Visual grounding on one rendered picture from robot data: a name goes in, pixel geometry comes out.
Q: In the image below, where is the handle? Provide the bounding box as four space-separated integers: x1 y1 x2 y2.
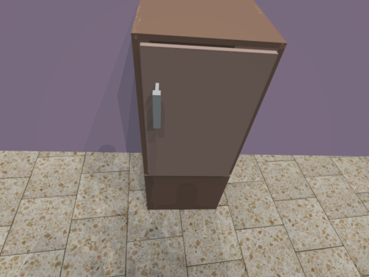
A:
152 83 161 129

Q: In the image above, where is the cupboard door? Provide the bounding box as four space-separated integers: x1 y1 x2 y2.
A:
140 43 278 176

